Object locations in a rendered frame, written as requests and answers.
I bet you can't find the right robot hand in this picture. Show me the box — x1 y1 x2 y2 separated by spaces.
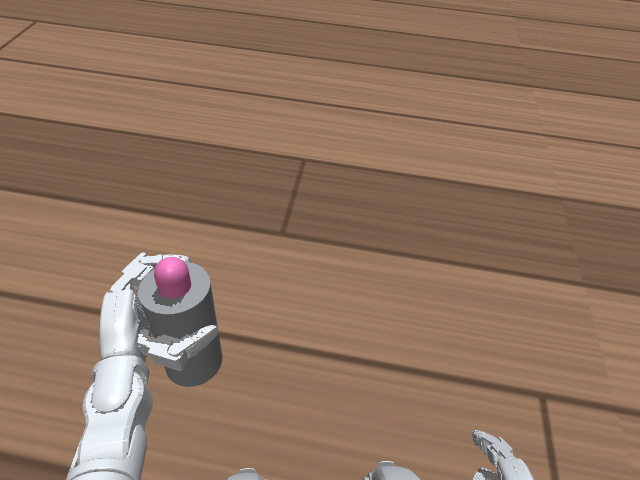
472 430 534 480

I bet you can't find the left robot hand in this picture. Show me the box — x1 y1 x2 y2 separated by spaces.
99 252 219 371

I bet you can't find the bottle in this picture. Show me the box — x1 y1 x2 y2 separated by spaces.
138 257 222 387

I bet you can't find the left robot arm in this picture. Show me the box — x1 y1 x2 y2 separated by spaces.
66 355 153 480

